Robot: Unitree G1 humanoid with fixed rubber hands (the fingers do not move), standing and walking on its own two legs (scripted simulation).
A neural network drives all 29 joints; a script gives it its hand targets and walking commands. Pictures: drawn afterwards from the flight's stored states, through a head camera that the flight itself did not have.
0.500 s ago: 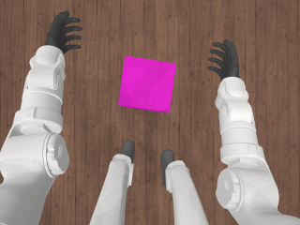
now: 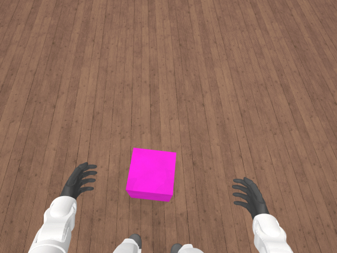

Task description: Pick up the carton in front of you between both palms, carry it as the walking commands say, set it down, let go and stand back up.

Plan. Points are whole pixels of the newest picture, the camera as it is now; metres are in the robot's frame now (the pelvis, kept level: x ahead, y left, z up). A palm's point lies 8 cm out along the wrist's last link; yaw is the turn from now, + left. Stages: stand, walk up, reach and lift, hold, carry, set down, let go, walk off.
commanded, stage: let go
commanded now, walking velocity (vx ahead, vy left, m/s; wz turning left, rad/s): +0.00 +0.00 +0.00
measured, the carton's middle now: (152, 176) +0.43 +0.04 -0.63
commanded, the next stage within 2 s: stand in 0.68 s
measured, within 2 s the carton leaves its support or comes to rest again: neither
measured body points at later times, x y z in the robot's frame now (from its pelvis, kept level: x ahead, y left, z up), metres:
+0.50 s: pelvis +0.04 +0.01 +0.02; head +0.06 +0.02 +0.47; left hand +0.21 +0.25 -0.06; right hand +0.21 -0.22 -0.06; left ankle +0.03 +0.13 -0.72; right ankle -0.02 -0.11 -0.72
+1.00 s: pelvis +0.03 +0.01 +0.01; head +0.04 +0.01 +0.46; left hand +0.17 +0.30 -0.07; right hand +0.18 -0.28 -0.07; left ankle +0.03 +0.13 -0.72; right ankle -0.02 -0.11 -0.72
